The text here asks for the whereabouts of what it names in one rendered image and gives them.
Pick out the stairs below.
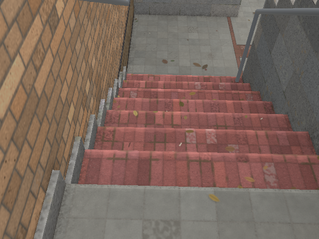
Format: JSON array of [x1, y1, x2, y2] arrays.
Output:
[[78, 74, 319, 190]]

